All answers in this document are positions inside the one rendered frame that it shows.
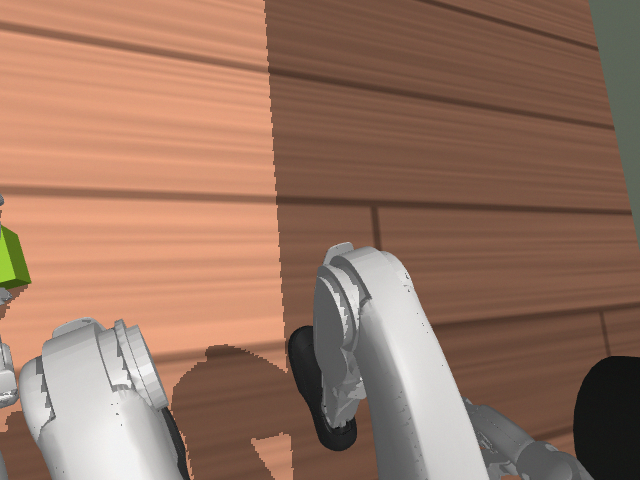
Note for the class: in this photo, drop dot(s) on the left robot arm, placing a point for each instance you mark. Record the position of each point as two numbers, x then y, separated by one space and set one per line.
8 390

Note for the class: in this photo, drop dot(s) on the left robot foot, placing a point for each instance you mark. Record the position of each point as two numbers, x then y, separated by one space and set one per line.
178 443

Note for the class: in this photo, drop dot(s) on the right robot hand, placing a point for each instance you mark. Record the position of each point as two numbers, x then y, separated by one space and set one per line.
502 439

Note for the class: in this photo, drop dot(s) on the right robot arm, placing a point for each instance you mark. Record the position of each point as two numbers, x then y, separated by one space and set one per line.
542 461

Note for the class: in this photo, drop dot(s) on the right robot foot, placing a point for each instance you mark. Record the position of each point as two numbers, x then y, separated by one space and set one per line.
307 375

